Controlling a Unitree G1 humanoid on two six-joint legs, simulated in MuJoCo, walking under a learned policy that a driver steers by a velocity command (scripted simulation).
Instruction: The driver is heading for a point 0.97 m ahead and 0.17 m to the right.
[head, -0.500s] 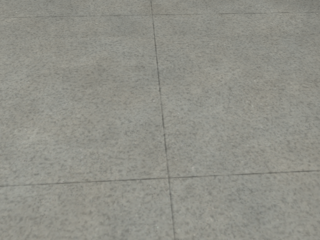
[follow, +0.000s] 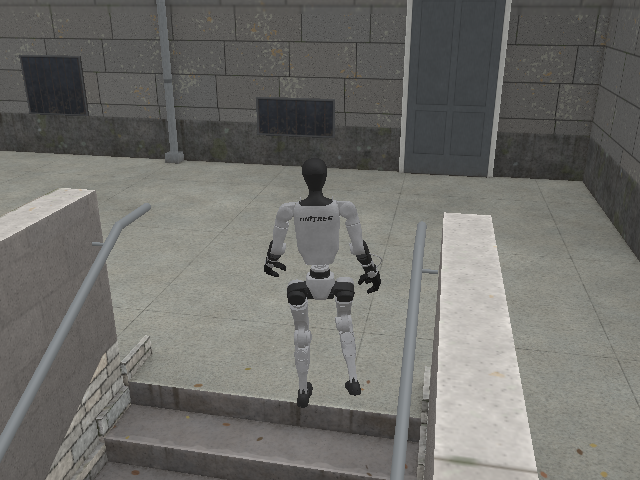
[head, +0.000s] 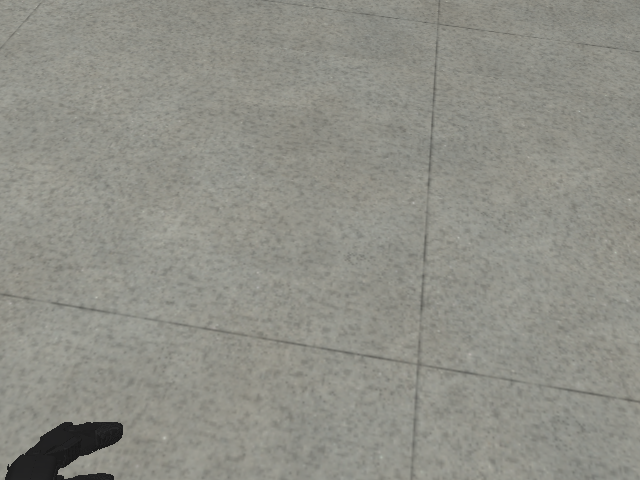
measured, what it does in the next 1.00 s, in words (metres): steps on the spot: right foot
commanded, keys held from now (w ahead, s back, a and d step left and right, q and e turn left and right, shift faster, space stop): no key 1.00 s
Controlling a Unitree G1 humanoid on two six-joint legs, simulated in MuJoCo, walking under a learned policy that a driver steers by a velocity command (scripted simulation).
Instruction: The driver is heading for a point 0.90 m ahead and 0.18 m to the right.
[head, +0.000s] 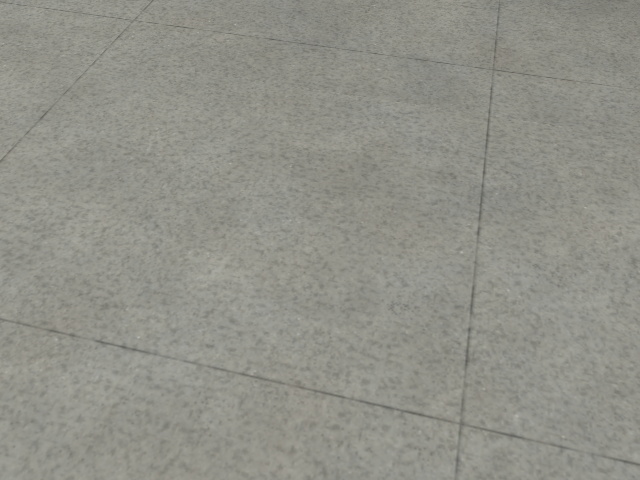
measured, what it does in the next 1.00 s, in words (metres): walks ahead: right foot, then left foot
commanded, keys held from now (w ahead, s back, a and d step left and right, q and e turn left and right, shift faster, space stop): no key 0.18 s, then w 0.66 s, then w+e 0.16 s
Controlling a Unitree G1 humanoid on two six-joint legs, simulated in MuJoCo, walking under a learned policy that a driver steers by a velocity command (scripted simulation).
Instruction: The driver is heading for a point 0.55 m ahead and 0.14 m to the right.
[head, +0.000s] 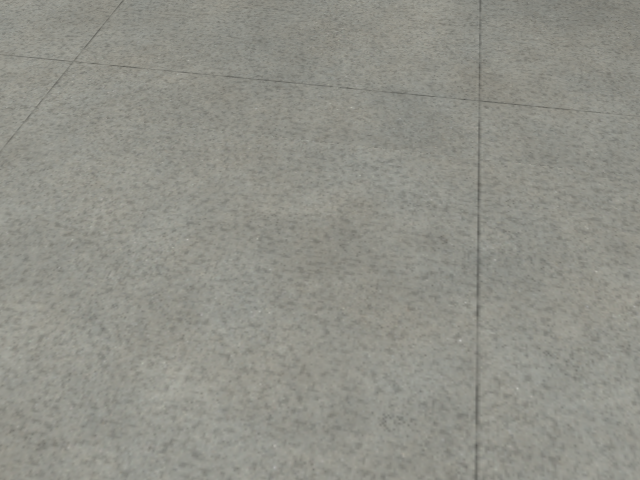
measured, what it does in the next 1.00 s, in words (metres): walks ahead, turning right: right foot, then left foot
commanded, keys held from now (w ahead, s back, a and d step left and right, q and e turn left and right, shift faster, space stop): w+e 0.54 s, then no key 0.46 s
